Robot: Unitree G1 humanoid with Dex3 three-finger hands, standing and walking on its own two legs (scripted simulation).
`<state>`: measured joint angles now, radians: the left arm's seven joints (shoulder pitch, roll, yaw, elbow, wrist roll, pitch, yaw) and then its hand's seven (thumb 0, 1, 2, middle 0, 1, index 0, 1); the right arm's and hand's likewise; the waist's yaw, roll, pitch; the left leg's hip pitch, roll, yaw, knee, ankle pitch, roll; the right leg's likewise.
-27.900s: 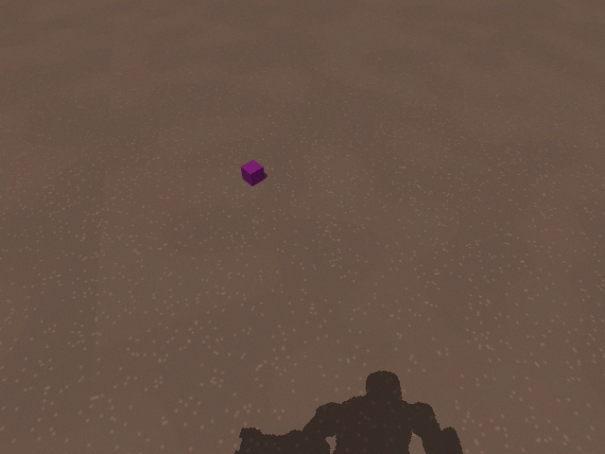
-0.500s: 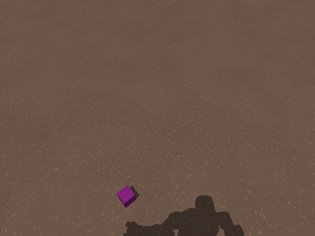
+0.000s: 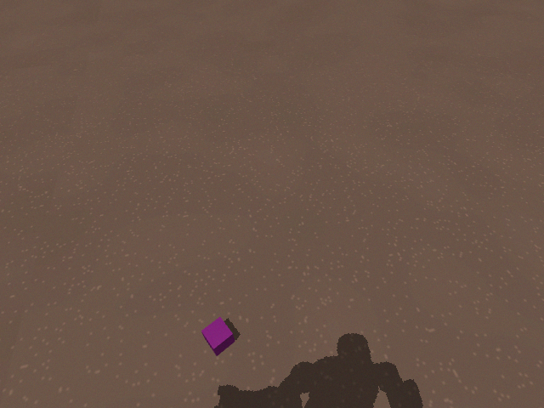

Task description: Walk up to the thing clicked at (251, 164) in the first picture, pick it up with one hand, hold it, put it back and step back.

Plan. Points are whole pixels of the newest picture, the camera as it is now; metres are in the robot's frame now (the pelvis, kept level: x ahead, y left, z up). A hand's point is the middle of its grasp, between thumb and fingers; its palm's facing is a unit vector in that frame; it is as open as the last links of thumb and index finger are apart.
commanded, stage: stand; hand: left
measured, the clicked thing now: (218, 336) +0.47 +0.22 -0.74
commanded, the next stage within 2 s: rise first in 1.88 s
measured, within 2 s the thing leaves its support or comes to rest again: neither
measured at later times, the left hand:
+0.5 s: hand out of the picture +0.05 +0.26 -0.16, palm faces -0.02 -0.94 -0.35, open 7.4 cm
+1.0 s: hand out of the picture +0.07 +0.25 -0.16, palm faces -0.03 -0.94 -0.34, open 7.4 cm
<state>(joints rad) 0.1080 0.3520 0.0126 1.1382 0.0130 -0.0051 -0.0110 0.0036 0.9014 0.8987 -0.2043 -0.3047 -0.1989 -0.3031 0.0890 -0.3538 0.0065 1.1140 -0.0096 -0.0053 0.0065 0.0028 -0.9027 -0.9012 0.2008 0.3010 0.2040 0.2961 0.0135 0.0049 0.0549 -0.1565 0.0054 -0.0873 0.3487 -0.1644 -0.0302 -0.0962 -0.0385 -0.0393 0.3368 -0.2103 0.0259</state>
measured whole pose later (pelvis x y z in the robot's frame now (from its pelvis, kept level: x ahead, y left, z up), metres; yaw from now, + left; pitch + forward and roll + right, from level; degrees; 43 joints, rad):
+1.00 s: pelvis +0.00 -0.01 +0.00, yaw +0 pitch -2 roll +0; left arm 0.12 0.36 0.01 1.13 0.01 -0.01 -0.01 0.00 0.90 0.90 -0.20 -0.30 -0.20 -0.30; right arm 0.12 -0.35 0.02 1.12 -0.01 0.00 0.01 0.00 -0.90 -0.90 0.20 0.30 0.20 0.30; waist 0.01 0.01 0.05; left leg -0.16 0.02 -0.08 0.35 -0.17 -0.04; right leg -0.11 -0.03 -0.03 0.35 -0.22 0.01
